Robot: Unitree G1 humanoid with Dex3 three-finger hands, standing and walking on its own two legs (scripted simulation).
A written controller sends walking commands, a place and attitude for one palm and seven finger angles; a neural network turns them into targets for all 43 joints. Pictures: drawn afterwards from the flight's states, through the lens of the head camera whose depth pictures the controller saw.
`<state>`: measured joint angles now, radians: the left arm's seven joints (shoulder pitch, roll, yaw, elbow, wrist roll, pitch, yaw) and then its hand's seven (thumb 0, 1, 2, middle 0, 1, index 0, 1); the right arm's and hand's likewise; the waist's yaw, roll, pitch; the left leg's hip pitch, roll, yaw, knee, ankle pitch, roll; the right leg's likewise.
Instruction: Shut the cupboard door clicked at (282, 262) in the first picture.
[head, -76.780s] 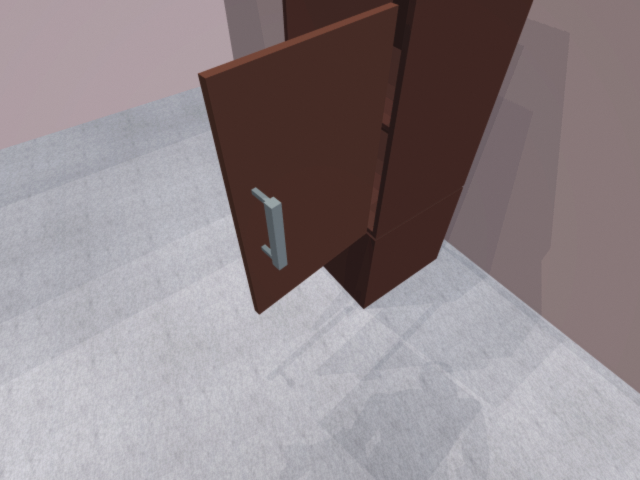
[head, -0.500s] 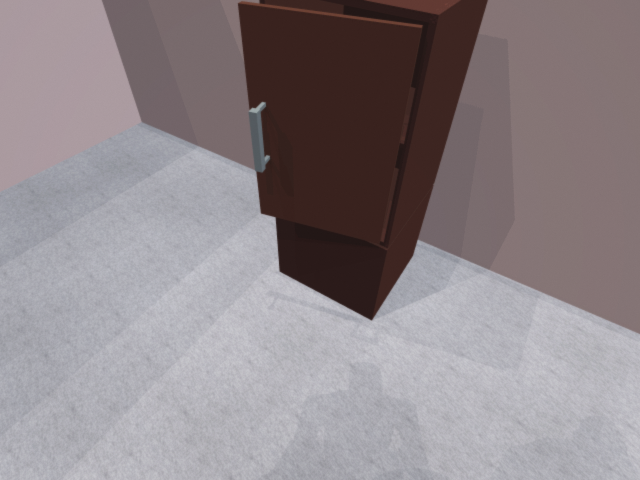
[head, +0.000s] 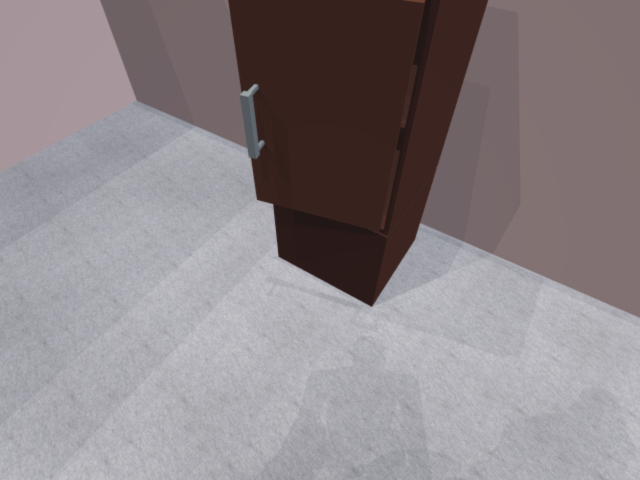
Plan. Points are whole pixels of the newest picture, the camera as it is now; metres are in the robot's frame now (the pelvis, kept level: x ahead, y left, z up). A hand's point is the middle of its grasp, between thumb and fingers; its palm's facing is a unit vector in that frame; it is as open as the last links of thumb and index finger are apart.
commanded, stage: look to check the result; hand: left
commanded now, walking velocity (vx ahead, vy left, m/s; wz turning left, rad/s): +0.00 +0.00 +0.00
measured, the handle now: (254, 122) +0.89 +0.20 -0.05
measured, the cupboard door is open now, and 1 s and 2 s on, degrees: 13 13 13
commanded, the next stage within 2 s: walk to a spot facing it in 0.24 s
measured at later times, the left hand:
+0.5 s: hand out of the picture -0.01 +0.15 -0.18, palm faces +0.08 -0.98 -0.18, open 7.4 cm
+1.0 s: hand out of the picture +0.06 +0.23 -0.15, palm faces +0.31 -0.91 -0.27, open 7.4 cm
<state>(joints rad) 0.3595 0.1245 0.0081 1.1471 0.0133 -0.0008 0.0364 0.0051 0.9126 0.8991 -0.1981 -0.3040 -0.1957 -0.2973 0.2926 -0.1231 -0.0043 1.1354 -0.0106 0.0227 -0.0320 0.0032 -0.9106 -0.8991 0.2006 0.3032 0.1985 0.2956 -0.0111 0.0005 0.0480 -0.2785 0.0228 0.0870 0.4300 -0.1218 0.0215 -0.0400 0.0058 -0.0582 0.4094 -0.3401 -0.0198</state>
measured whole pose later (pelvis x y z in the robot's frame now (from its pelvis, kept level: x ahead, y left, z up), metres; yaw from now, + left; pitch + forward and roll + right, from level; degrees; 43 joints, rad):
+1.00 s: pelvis +0.00 -0.01 +0.00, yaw +19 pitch +2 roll -2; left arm 0.10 0.24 0.08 0.87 0.03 0.04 0.01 0.01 0.91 0.90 -0.20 -0.30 -0.20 -0.30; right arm 0.21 -0.22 -0.06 0.95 -0.03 0.06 0.00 0.00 -0.91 -0.90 0.20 0.30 0.20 0.30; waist -0.04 0.03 0.08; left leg -0.39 -0.05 -0.10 0.47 -0.10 0.04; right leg -0.42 -0.03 0.02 0.88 -0.42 0.04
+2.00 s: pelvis +0.07 -0.03 +0.00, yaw +58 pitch +1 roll +1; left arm 0.29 0.18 0.05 0.90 0.03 -0.03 0.00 0.01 0.91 0.90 -0.20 -0.30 -0.20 -0.30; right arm 0.23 -0.25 -0.08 0.93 -0.03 0.07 0.04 0.01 -0.91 -0.90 0.20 0.30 0.20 0.30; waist -0.03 0.03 0.04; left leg -0.58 0.02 0.00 1.20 -0.30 -0.02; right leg -0.16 -0.09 -0.19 0.46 -0.31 -0.01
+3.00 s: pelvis +0.18 +0.28 +0.00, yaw +71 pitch +1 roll +1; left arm 0.20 0.16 0.07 0.95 0.02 0.00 0.02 -0.01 0.95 0.90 -0.20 -0.30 -0.20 -0.30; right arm 0.20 -0.18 -0.04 0.99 -0.01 0.03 -0.03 0.01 -0.91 -0.90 0.20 0.30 0.20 0.30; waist 0.00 0.01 0.11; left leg -0.44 0.03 0.01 1.01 -0.45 -0.04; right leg -0.30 0.04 0.00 0.45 -0.17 -0.06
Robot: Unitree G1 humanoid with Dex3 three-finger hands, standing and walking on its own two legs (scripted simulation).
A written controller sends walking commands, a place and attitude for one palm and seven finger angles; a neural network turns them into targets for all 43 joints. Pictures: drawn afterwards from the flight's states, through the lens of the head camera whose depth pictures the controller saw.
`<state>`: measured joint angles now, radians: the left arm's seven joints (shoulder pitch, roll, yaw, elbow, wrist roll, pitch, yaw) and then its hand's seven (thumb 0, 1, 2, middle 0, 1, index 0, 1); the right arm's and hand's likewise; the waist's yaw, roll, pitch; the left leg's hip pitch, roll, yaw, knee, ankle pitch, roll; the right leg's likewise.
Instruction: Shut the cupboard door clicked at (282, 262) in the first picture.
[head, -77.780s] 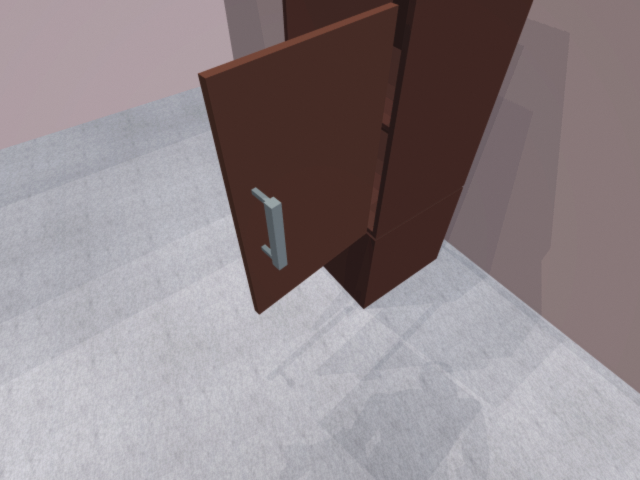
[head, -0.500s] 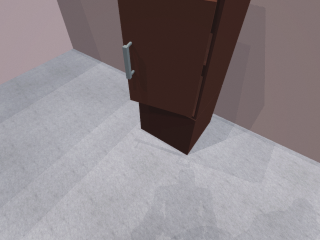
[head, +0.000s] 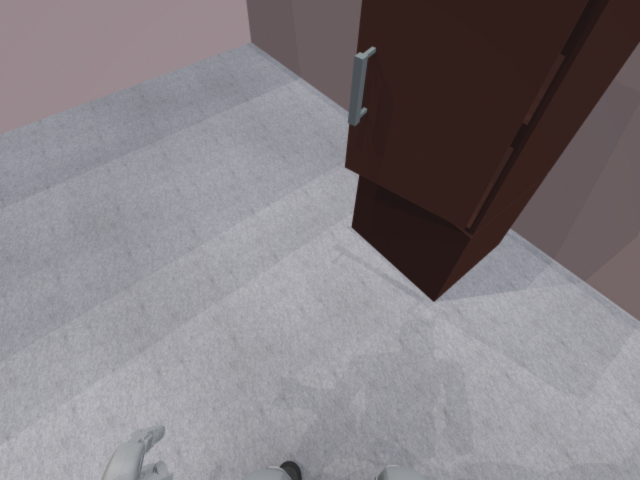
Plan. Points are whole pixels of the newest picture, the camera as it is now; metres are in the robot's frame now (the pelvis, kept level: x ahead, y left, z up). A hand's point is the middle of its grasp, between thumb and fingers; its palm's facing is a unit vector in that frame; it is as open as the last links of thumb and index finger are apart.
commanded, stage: walk to a spot facing it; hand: left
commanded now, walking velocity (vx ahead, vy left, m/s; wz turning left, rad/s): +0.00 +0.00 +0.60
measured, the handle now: (362, 87) +0.91 -0.08 -0.05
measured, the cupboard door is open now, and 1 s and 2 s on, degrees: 13 13 13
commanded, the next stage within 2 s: turn to face it in 1.50 s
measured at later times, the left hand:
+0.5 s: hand out of the picture -0.05 +0.18 -0.19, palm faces +0.38 -0.89 -0.25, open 7.4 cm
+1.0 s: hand out of the picture -0.01 +0.16 -0.15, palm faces +0.62 -0.74 -0.26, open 7.4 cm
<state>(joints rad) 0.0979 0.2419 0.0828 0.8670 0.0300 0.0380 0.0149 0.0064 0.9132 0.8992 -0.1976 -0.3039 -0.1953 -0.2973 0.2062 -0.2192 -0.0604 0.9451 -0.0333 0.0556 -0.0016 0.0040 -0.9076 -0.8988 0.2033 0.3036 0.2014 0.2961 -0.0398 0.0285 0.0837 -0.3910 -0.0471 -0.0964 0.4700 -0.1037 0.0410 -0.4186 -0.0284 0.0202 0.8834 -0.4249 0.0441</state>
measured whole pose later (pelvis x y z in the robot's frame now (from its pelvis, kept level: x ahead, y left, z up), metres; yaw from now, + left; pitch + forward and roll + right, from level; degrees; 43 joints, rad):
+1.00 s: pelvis +0.06 -0.03 +0.00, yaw +39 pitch +1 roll +1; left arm 0.29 0.18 0.05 0.90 0.03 -0.03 0.00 0.01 0.91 0.90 -0.20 -0.30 -0.20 -0.30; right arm 0.23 -0.25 -0.08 0.93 -0.03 0.07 0.04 0.01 -0.91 -0.90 0.20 0.30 0.20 0.30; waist -0.03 0.03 0.04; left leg -0.58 0.02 0.00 1.20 -0.30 -0.02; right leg -0.16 -0.09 -0.19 0.46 -0.31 -0.01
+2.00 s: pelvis +0.27 +0.22 +0.00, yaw +52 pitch +1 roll +1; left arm 0.20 0.16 0.07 0.95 0.02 0.00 0.02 -0.01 0.95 0.90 -0.20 -0.30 -0.20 -0.30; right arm 0.20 -0.18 -0.04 0.99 -0.01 0.03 -0.03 0.01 -0.91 -0.90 0.20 0.30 0.20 0.30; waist 0.00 0.01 0.11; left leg -0.44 0.03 0.01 1.01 -0.45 -0.04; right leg -0.30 0.04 0.00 0.45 -0.17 -0.06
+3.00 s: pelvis +0.29 +0.29 -0.01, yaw +16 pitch +2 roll -1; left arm 0.18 0.22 0.06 0.88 0.03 0.06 -0.01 0.01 0.91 0.90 -0.20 -0.30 -0.20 -0.30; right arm 0.17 -0.23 -0.04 0.86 0.00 0.04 -0.01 0.01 -0.91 -0.90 0.20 0.30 0.20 0.30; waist 0.00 -0.02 0.08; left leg -0.37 0.05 0.02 0.66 -0.32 -0.08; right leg -0.30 0.04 0.11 0.58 -0.31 0.02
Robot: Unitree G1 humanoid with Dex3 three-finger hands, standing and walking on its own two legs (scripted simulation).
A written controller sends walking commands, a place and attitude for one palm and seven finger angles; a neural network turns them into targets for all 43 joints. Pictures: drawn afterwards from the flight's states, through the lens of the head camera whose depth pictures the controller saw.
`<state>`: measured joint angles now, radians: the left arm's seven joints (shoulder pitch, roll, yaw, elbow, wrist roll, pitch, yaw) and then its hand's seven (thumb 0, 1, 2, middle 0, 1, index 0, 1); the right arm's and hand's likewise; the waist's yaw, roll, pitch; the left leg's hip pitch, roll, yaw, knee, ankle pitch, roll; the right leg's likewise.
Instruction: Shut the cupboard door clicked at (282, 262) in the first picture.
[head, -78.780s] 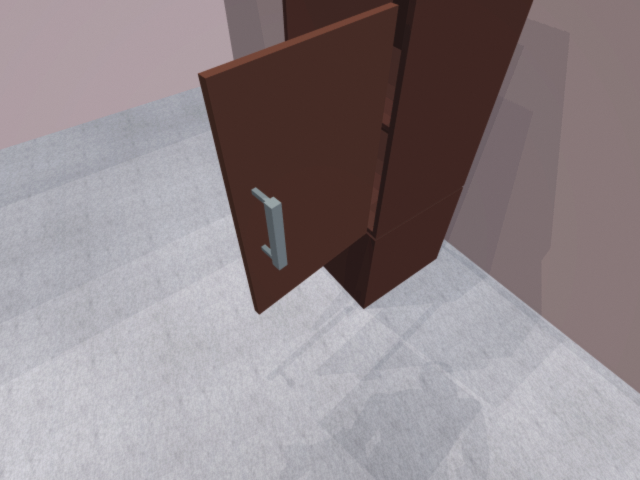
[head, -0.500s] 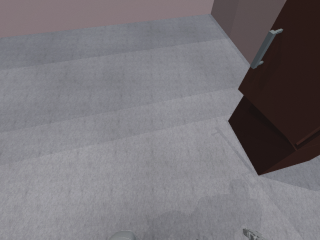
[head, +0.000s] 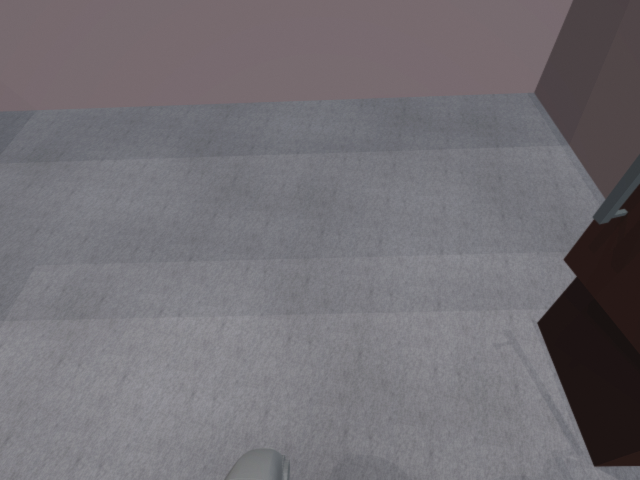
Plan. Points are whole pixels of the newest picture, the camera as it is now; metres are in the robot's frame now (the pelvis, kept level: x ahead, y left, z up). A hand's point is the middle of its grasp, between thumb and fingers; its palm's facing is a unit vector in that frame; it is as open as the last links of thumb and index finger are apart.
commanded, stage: walk to a spot facing it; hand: left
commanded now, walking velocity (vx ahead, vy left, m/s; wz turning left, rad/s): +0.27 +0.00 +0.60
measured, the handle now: (633, 187) +0.63 -0.57 -0.05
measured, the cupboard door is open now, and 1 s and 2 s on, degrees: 13 13 13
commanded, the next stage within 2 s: turn to face it in 0.50 s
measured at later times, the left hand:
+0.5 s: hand (131, 473) +0.16 +0.29 -0.17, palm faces +0.31 -0.92 -0.22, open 7.4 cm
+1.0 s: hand (182, 358) +0.33 +0.26 -0.17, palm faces +0.25 -0.94 -0.23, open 7.2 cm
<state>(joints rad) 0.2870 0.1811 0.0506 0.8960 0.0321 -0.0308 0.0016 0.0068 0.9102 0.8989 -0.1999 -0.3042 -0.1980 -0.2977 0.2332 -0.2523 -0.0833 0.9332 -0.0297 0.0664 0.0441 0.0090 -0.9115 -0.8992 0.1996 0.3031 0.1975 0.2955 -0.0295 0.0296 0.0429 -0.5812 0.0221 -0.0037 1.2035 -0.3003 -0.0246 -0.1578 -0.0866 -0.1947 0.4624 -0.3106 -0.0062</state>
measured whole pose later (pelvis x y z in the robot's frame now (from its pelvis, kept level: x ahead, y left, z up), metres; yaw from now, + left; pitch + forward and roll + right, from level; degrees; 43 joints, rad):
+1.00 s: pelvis +0.31 +0.07 +0.00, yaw +12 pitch +1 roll +1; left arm 0.20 0.16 0.07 0.95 0.02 0.00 0.02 -0.01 0.95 0.90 -0.20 -0.30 -0.20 -0.30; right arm 0.20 -0.18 -0.04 0.99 -0.01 0.03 -0.03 0.01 -0.91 -0.90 0.20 0.30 0.20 0.30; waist 0.00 0.01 0.11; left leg -0.44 0.03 0.01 1.01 -0.45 -0.04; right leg -0.30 0.04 0.00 0.45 -0.17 -0.06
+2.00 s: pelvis +0.38 +0.11 -0.01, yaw -23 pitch +2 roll -1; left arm 0.18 0.22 0.06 0.88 0.03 0.06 -0.01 0.01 0.91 0.90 -0.20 -0.30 -0.20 -0.30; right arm 0.17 -0.23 -0.04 0.86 0.00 0.04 -0.01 0.01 -0.91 -0.90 0.20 0.30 0.20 0.30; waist 0.00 -0.02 0.08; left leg -0.37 0.05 0.02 0.66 -0.32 -0.08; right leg -0.30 0.04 0.11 0.58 -0.31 0.02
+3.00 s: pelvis +0.45 +0.08 +0.00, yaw -59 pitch +2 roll -3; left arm 0.19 0.28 0.09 0.91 0.02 0.08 -0.03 0.01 0.91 0.90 -0.20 -0.30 -0.20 -0.30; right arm 0.16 -0.19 0.00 0.83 -0.03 0.02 -0.03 0.00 -0.91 -0.90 0.20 0.30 0.20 0.30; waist 0.02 -0.05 0.08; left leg -0.28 0.08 0.11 0.55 -0.30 0.02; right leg -0.46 0.04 0.02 1.13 -0.50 0.05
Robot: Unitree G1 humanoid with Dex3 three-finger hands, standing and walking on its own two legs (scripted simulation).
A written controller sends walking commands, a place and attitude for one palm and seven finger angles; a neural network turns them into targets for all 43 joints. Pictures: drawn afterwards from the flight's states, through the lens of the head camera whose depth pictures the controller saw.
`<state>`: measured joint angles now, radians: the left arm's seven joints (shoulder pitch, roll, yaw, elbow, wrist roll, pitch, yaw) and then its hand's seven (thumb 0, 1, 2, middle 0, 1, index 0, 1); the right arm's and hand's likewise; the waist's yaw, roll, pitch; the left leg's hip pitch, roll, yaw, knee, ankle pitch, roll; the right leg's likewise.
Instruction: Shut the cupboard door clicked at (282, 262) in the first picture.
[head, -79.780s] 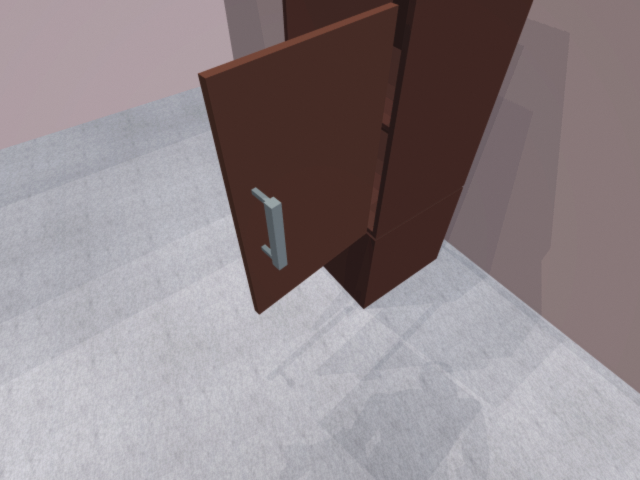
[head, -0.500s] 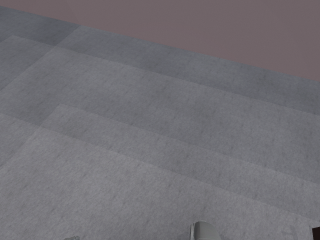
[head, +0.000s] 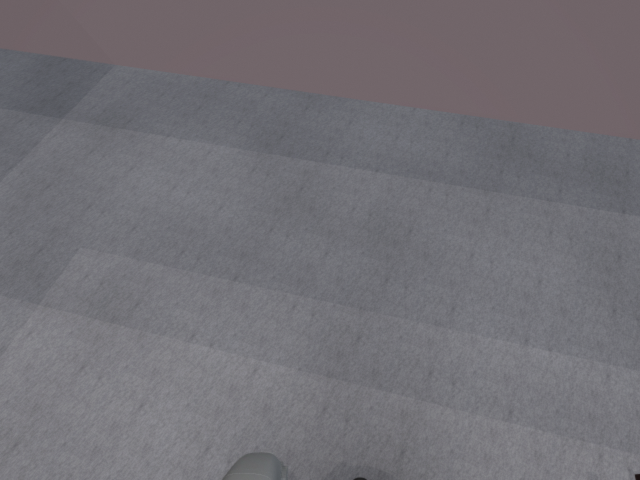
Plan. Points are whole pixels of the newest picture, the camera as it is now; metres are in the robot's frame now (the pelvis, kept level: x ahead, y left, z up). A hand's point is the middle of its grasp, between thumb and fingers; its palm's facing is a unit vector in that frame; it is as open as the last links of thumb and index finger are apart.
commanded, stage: turn to face it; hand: left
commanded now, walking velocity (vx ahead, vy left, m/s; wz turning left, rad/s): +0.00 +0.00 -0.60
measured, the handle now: out of the picture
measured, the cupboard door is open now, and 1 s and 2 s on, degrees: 13 13 13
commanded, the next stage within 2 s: none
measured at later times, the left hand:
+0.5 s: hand (174, 438) +0.18 +0.23 -0.17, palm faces -0.24 -0.95 -0.20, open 7.4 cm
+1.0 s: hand (246, 390) +0.26 +0.14 -0.18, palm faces -0.56 -0.80 -0.19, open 7.4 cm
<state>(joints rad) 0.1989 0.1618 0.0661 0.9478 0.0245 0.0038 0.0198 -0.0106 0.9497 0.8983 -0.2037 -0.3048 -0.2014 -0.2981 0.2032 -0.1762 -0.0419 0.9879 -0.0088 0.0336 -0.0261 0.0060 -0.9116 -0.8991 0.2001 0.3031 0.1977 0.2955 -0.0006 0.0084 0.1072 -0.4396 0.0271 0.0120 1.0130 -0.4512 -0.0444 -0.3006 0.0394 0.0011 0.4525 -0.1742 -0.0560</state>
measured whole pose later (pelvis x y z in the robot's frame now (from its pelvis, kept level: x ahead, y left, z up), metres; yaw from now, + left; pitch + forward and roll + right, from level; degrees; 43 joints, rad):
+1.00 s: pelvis +0.07 +0.03 -0.01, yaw -36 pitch +2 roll -1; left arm 0.18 0.22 0.06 0.88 0.03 0.06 -0.01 0.01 0.91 0.90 -0.20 -0.30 -0.20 -0.30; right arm 0.17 -0.23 -0.04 0.86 0.00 0.04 -0.01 0.01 -0.91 -0.90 0.20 0.30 0.20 0.30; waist 0.00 -0.02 0.08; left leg -0.37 0.05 0.02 0.66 -0.32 -0.08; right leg -0.30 0.04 0.11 0.58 -0.31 0.02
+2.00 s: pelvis +0.14 -0.01 +0.00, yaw -71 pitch +2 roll -3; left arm 0.19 0.28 0.09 0.91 0.02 0.08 -0.03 0.01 0.91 0.90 -0.20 -0.30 -0.20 -0.30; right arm 0.16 -0.19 0.00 0.83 -0.03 0.02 -0.03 0.00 -0.91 -0.90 0.20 0.30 0.20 0.30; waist 0.02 -0.05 0.08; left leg -0.28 0.08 0.11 0.55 -0.30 0.02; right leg -0.46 0.04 0.02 1.13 -0.50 0.05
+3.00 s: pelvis +0.10 -0.16 +0.01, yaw -91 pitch +2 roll -2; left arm 0.20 0.25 0.08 0.99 0.03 0.05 -0.05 0.01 0.92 0.90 -0.20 -0.30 -0.19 -0.30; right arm 0.37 -0.16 -0.01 1.01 -0.04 -0.03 -0.04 0.00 -0.91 -0.90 0.20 0.30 0.20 0.30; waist -0.02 -0.04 0.05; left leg -0.08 0.13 0.17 0.38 -0.31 -0.04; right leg -0.59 -0.05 -0.01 1.04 -0.22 0.02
